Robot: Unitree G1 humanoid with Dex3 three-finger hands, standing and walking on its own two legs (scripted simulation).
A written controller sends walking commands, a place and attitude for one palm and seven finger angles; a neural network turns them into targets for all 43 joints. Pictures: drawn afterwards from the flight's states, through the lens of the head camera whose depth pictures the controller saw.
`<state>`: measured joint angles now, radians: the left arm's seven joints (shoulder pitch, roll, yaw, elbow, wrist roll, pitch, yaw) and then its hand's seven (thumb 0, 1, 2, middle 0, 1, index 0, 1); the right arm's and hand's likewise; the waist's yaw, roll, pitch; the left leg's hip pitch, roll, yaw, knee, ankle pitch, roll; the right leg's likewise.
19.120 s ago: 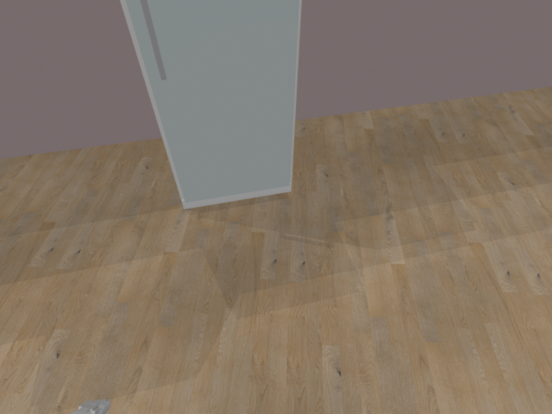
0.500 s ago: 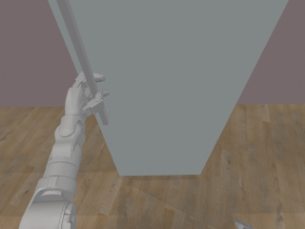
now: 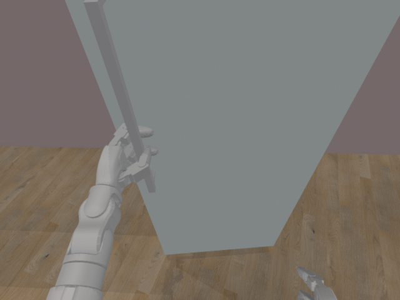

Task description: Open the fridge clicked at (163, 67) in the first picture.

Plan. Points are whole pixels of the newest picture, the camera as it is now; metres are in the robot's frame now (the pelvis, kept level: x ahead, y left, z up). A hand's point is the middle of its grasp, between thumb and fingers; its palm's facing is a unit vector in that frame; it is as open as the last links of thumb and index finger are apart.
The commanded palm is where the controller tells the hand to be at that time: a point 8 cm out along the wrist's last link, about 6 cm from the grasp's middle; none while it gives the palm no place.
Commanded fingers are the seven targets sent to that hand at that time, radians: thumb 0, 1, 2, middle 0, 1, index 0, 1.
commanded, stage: walk backward, drawing the door open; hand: left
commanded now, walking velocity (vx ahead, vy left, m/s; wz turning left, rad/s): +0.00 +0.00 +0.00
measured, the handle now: (134, 121) +0.41 +0.14 +0.17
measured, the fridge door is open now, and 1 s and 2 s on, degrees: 7 43 72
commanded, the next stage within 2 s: stop walking and hold the door back in 1.86 s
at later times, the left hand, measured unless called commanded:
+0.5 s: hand (162, 231) +0.22 +0.07 +0.11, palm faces -0.02 -0.99 -0.17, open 6.0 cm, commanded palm +0.19 +0.12 +0.11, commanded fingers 0.00 0.90 0.90 -0.45 -1.40 -0.45 -1.40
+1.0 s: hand out of the picture +0.11 -0.03 +0.11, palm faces +0.15 -0.97 -0.18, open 6.1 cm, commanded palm +0.07 +0.01 +0.11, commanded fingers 0.00 0.90 0.90 -0.45 -1.40 -0.45 -1.40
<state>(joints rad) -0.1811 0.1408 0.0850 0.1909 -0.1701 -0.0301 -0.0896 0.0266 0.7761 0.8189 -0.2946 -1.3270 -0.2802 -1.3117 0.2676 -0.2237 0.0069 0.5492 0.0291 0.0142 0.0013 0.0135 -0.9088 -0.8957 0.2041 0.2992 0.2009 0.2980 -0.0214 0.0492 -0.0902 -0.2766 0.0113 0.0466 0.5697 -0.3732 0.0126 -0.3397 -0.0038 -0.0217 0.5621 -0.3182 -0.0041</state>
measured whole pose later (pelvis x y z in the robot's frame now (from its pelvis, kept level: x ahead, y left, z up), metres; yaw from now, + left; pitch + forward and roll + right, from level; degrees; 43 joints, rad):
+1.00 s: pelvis -0.15 -0.18 +0.00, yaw +21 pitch -1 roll -2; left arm 0.07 0.14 -0.15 -0.19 0.03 -0.04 0.05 0.00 0.70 0.79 -0.40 -1.35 -0.30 -1.37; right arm 0.24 -0.18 -0.02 0.65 -0.04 -0.06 -0.07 0.01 -0.91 -0.90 0.20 0.30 0.20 0.30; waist -0.11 0.08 0.10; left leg -0.37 0.08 -0.10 0.55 -0.20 -0.02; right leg -0.52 0.04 -0.01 1.11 -0.38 0.03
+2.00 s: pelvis +0.09 -0.58 -0.01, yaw +71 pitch +0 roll -1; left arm 0.08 0.20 0.10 -0.25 -0.02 -0.07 0.07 -0.01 0.71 0.83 -0.44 -1.38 -0.28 -1.39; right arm 0.14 -0.19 -0.03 0.66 0.02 -0.10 -0.06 0.01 -0.90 -0.90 0.21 0.30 0.20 0.30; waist -0.01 0.09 0.17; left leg -0.47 0.13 -0.15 0.92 -0.50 -0.05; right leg -0.36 -0.04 -0.09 0.63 -0.27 0.01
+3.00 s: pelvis +0.15 -0.71 +0.00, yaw +75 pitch -2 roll +0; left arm -0.77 0.46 0.41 1.04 0.02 -0.21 -0.02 -0.04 0.58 0.75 -0.45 -1.40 -0.45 -1.39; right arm 0.25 -0.31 0.00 0.76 0.03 -0.06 -0.10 0.01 -0.91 -0.90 0.21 0.30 0.20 0.30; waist -0.14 0.01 0.15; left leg -0.47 0.05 0.03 0.92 -0.37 -0.01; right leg -0.23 -0.05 0.01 0.55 -0.28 0.05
